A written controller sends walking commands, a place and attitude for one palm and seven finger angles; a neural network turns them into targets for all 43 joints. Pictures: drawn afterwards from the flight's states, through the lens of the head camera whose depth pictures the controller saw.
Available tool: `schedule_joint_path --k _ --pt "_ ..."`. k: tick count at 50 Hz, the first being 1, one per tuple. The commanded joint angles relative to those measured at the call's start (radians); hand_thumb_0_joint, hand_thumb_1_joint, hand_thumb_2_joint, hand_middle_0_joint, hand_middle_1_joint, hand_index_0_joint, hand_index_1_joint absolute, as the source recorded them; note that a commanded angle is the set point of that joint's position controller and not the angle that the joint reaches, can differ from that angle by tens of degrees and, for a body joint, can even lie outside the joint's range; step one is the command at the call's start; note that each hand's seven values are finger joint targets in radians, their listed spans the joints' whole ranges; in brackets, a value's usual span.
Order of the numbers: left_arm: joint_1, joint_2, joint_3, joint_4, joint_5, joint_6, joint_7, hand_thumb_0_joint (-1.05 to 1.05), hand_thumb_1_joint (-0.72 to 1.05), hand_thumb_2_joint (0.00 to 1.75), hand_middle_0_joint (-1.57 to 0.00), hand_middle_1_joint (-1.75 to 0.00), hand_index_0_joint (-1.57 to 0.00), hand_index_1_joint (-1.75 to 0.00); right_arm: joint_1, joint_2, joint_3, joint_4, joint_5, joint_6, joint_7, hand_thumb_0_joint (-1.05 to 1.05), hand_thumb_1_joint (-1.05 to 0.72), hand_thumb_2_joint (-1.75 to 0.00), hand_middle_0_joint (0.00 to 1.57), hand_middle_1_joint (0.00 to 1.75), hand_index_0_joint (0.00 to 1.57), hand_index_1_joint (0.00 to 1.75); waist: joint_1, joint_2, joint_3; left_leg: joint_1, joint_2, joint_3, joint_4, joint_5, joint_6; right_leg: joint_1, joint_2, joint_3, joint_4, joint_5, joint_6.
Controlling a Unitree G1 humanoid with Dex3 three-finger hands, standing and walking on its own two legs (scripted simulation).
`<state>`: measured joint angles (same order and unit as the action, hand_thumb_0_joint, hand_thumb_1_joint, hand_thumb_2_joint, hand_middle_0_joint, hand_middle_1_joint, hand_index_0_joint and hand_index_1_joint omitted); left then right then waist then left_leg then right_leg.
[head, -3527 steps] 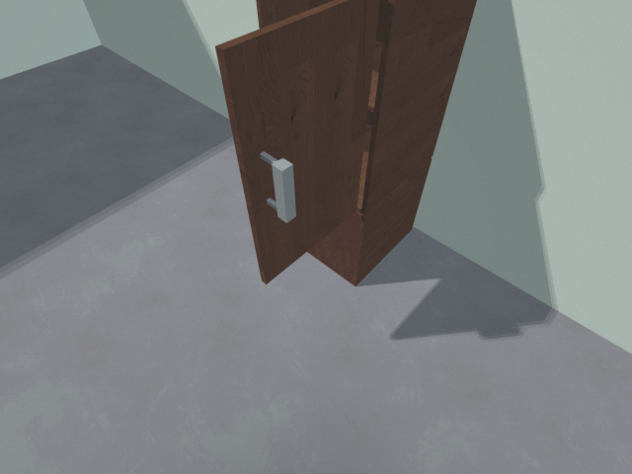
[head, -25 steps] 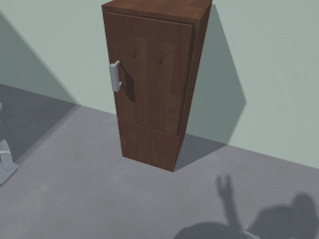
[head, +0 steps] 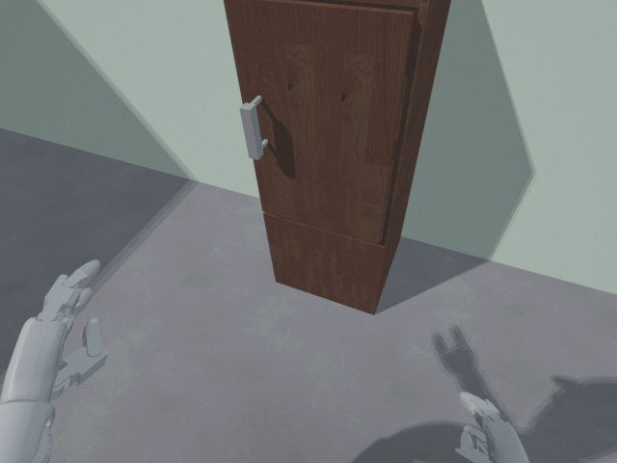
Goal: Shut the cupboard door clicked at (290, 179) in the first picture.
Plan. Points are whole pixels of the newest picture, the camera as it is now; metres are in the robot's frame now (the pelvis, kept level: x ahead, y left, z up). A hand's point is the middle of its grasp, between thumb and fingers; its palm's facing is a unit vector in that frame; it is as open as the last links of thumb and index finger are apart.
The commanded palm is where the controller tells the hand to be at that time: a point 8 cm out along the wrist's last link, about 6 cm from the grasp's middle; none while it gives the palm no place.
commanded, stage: let the arm hang, fingers relaxed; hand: left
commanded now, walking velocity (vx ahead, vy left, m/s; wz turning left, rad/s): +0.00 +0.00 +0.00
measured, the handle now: (256, 127) +0.83 +0.19 -0.01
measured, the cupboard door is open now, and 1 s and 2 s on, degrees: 0 0 0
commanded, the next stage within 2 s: look to check the result in 1.02 s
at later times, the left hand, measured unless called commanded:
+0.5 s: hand out of the picture -0.11 +0.19 -0.16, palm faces +0.04 -0.98 -0.18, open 7.3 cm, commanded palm none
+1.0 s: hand out of the picture -0.04 +0.17 -0.17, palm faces +0.05 -0.99 -0.13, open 7.4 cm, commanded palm none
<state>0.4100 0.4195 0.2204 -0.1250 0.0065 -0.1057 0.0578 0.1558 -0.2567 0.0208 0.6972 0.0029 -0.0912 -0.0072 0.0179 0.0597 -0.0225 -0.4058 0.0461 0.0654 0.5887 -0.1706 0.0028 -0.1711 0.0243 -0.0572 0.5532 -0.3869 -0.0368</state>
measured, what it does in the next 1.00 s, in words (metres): stands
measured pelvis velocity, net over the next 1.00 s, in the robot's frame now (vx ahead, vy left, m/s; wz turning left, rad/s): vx -0.01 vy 0.03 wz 0.01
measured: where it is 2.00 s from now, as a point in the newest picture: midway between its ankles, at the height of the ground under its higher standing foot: outside the picture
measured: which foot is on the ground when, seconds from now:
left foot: down 0.00-1.00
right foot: down 0.00-1.00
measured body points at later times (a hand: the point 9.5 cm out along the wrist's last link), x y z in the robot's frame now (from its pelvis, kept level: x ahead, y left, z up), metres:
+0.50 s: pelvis -0.01 +0.02 +0.01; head +0.01 +0.02 +0.46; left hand -0.11 +0.24 -0.15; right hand -0.03 -0.21 -0.15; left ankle +0.06 +0.12 -0.73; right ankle -0.07 -0.09 -0.73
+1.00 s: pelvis -0.01 +0.03 +0.01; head -0.02 +0.03 +0.46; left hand -0.05 +0.23 -0.16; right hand -0.04 -0.18 -0.15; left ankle +0.06 +0.12 -0.73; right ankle -0.07 -0.09 -0.73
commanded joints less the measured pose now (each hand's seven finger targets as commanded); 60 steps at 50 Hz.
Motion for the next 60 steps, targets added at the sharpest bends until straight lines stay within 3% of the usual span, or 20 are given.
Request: schedule_joint_path --k 1,3,4,5,6,8,10,12,14,17,25,32,36,46,60 --pt "-0.057 -0.003 -0.141 0.412 0.019 0.107 -0.058 0.00 0.90 0.90 -0.20 -0.30 -0.20 -0.30 -0.010 -0.152 -0.055 -0.032 -0.009 0.046 -0.002 0.00 -0.90 -0.90 0.20 0.30 0.20 0.30 -0.023 -0.273 -0.034 0.095 0.056 -0.106 0.072 0.200 0.035 -0.121 -0.170 0.093 -0.057 0.475 -0.029" --pt "-0.078 -0.004 -0.151 0.546 0.025 0.106 -0.048 0.00 0.90 0.90 -0.20 -0.30 -0.20 -0.30 -0.013 -0.126 -0.050 -0.020 -0.028 0.073 -0.003 0.00 -0.90 -0.90 0.20 0.30 0.20 0.30 -0.021 -0.329 -0.021 0.073 0.015 -0.082 0.099 0.143 0.017 -0.079 -0.202 0.126 -0.068 0.644 -0.057" --pt "-0.089 -0.009 -0.156 0.611 0.022 0.110 -0.043 0.00 0.90 0.90 -0.20 -0.30 -0.20 -0.30 -0.010 -0.117 -0.051 -0.002 -0.032 0.086 -0.004 0.00 -0.90 -0.90 0.20 0.30 0.20 0.30 -0.020 -0.292 -0.005 0.069 0.005 -0.075 0.105 0.084 0.013 -0.064 -0.227 0.131 -0.071 0.680 -0.075" --pt "-0.105 -0.011 -0.162 0.673 0.022 0.114 -0.039 0.00 0.90 0.90 -0.20 -0.30 -0.20 -0.30 -0.002 -0.104 -0.051 0.022 -0.035 0.098 -0.004 0.00 -0.90 -0.90 0.20 0.30 0.20 0.30 -0.025 -0.228 0.003 0.084 0.000 -0.068 0.090 0.044 0.008 -0.061 -0.233 0.135 -0.080 0.644 -0.085" --pt "-0.128 -0.013 -0.168 0.725 0.019 0.118 -0.036 0.00 0.90 0.90 -0.20 -0.30 -0.20 -0.30 0.010 -0.096 -0.048 0.048 -0.036 0.107 -0.005 0.00 -0.90 -0.90 0.20 0.30 0.20 0.30 -0.035 -0.162 0.019 0.122 0.007 -0.068 0.049 0.088 0.007 -0.084 -0.223 0.128 -0.092 0.540 -0.081" --pt "-0.133 -0.026 -0.177 0.830 0.012 0.122 -0.034 0.00 0.90 0.90 -0.20 -0.30 -0.20 -0.30 0.025 -0.099 -0.041 0.103 -0.034 0.113 -0.005 0.00 -0.90 -0.90 0.20 0.30 0.20 0.30 -0.037 -0.010 0.040 0.195 0.048 -0.114 -0.035 0.236 0.020 -0.124 -0.159 0.090 -0.109 0.301 -0.039" --pt "-0.093 -0.064 -0.185 0.939 0.004 0.124 -0.037 0.00 0.90 0.90 -0.20 -0.30 -0.20 -0.30 0.028 -0.098 -0.036 0.157 -0.030 0.109 -0.014 0.00 -0.90 -0.90 0.20 0.30 0.20 0.30 -0.021 0.122 0.050 0.144 0.076 -0.170 -0.127 0.149 0.045 -0.049 -0.114 0.078 -0.144 0.128 -0.015" --pt "-0.048 -0.098 -0.179 1.027 0.005 0.123 -0.040 0.00 0.90 0.90 -0.20 -0.30 -0.20 -0.30 0.034 -0.077 -0.038 0.195 -0.031 0.109 -0.021 0.00 -0.90 -0.90 0.20 0.30 0.20 0.30 -0.009 0.172 0.052 0.121 0.072 -0.173 -0.184 0.016 0.043 -0.007 -0.108 0.083 -0.184 0.087 -0.023" --pt "-0.031 -0.112 -0.186 1.093 0.005 0.118 -0.043 0.00 0.90 0.90 -0.20 -0.30 -0.20 -0.30 0.066 -0.067 -0.038 0.232 -0.025 0.109 -0.027 0.00 -0.90 -0.90 0.20 0.30 0.20 0.30 -0.016 0.098 0.038 0.158 0.070 -0.165 -0.188 0.001 0.039 -0.003 -0.115 0.086 -0.225 0.100 -0.027" --pt "-0.004 -0.135 -0.196 1.165 0.002 0.109 -0.041 0.00 0.90 0.90 -0.20 -0.30 -0.20 -0.30 0.116 -0.050 -0.038 0.289 -0.019 0.103 -0.032 0.00 -0.90 -0.90 0.20 0.30 0.20 0.30 -0.024 0.042 0.000 0.227 0.071 -0.150 -0.186 0.061 0.038 0.006 -0.118 0.085 -0.244 0.152 -0.026" --pt "0.062 -0.189 -0.211 1.271 0.001 0.108 -0.027 0.00 0.90 0.90 -0.20 -0.30 -0.20 -0.30 0.181 -0.003 -0.037 0.385 -0.013 0.109 -0.036 0.00 -0.90 -0.90 0.20 0.30 0.20 0.30 -0.028 -0.082 0.105 0.230 0.066 -0.123 -0.224 0.016 0.034 -0.054 -0.118 0.073 -0.277 0.090 -0.017" --pt "0.093 -0.214 -0.207 1.284 0.005 0.111 -0.018 0.00 0.90 0.90 -0.20 -0.30 -0.20 -0.30 0.206 0.034 -0.038 0.418 -0.017 0.112 -0.034 0.00 -0.90 -0.90 0.20 0.30 0.20 0.30 -0.025 -0.065 0.159 0.190 0.057 -0.127 -0.262 -0.084 0.033 -0.089 -0.111 0.069 -0.256 0.033 -0.013" --pt "0.098 -0.224 -0.206 1.280 0.006 0.109 -0.015 0.00 0.90 0.90 -0.20 -0.30 -0.20 -0.30 0.215 0.051 -0.040 0.422 -0.019 0.114 -0.031 0.00 -0.90 -0.90 0.20 0.30 0.20 0.30 -0.024 -0.077 0.180 0.179 0.048 -0.118 -0.254 -0.079 0.032 -0.115 -0.117 0.073 -0.260 0.016 -0.014" --pt "0.081 -0.227 -0.196 1.265 0.006 0.109 -0.016 0.00 0.90 0.90 -0.20 -0.30 -0.20 -0.30 0.226 0.055 -0.041 0.413 -0.021 0.105 -0.034 0.00 -0.90 -0.90 0.20 0.30 0.20 0.30 -0.020 -0.024 0.160 0.169 0.049 -0.131 -0.274 -0.078 0.034 -0.080 -0.111 0.062 -0.235 0.063 -0.009" --pt "0.072 -0.220 -0.197 1.266 0.004 0.104 -0.016 0.00 0.90 0.90 -0.20 -0.30 -0.20 -0.30 0.216 0.044 -0.040 0.409 -0.017 0.103 -0.034 0.00 -0.90 -0.90 0.20 0.30 0.20 0.30 -0.028 -0.050 0.127 0.222 0.052 -0.122 -0.243 0.017 0.035 -0.067 -0.118 0.064 -0.249 0.101 -0.006"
